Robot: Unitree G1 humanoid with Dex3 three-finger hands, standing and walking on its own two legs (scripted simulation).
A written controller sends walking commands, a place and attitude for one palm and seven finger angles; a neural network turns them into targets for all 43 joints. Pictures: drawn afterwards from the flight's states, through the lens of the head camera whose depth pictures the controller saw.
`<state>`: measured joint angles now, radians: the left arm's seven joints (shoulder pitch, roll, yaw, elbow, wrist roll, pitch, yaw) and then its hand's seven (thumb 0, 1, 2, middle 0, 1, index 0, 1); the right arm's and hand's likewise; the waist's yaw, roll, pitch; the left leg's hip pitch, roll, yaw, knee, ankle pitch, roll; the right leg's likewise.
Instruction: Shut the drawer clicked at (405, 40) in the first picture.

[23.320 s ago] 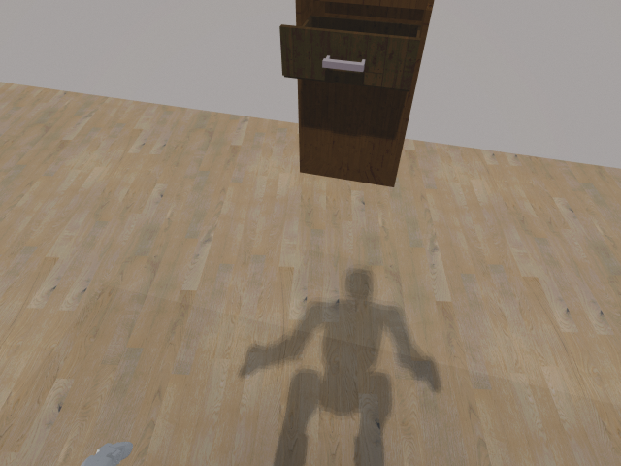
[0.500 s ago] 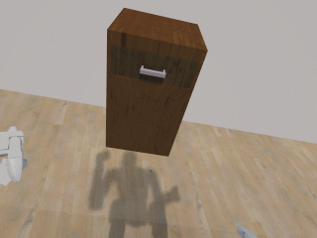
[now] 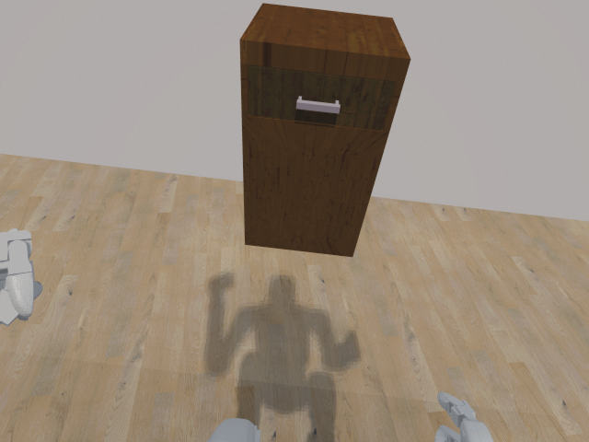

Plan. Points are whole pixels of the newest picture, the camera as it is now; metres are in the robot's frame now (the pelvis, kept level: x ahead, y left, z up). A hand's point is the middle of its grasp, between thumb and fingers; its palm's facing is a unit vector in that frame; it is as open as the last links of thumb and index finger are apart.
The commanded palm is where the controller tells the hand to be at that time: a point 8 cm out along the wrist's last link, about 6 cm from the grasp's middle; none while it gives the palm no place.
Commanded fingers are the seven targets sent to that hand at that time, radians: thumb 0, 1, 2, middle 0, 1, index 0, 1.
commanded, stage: stop stepping back and stand still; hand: left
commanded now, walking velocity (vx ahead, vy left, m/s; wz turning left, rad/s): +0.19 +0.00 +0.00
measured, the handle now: (318, 103) +1.08 +0.03 -0.02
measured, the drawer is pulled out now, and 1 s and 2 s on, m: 0.00 0.00 0.00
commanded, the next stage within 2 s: let the arm hang, fingers relaxed in 1.28 s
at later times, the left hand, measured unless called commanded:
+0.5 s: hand (44, 301) +0.18 +0.27 +0.18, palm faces +0.40 -0.75 -0.53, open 3.2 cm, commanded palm +0.12 +0.30 +0.21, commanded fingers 0.00 0.90 0.90 -1.40 -1.60 -1.40 -1.60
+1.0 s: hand (100, 248) +0.26 +0.26 +0.17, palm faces +0.35 -0.77 -0.53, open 3.2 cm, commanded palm +0.19 +0.29 +0.21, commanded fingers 0.00 0.90 0.90 -1.40 -1.60 -1.40 -1.60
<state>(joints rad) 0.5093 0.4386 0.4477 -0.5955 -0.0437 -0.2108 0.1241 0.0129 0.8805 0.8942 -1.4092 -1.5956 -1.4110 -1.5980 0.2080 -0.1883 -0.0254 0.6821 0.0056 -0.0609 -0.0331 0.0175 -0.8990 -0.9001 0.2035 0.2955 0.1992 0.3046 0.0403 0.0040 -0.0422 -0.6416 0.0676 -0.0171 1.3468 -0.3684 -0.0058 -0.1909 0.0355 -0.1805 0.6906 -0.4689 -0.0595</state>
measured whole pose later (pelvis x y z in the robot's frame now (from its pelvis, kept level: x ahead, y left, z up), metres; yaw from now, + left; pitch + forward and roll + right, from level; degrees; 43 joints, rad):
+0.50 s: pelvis +0.01 +0.02 +0.02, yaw +2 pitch +0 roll -1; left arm 0.67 0.37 0.40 -0.56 -0.05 -0.21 0.16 0.01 0.88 0.89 -1.40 -1.60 -1.41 -1.60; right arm 0.23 -0.21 -0.03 0.68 0.00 -0.05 -0.03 0.02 -0.90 -0.90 0.21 0.30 0.20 0.30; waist 0.00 0.05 0.07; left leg -0.46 0.04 0.02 0.92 -0.42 0.01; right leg -0.27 -0.03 -0.06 0.60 -0.31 0.00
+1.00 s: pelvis +0.08 +0.01 +0.03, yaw +3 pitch +1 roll +1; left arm 0.69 0.39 0.37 -0.57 -0.04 -0.22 0.16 0.02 0.88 0.89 -1.40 -1.60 -1.40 -1.60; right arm 0.18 -0.20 -0.02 0.61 0.02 -0.06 -0.05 0.02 -0.90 -0.90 0.20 0.30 0.20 0.30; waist 0.00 0.00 0.08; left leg -0.22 0.02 0.04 0.51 -0.31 -0.01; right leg -0.20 0.00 -0.05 0.53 -0.36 -0.02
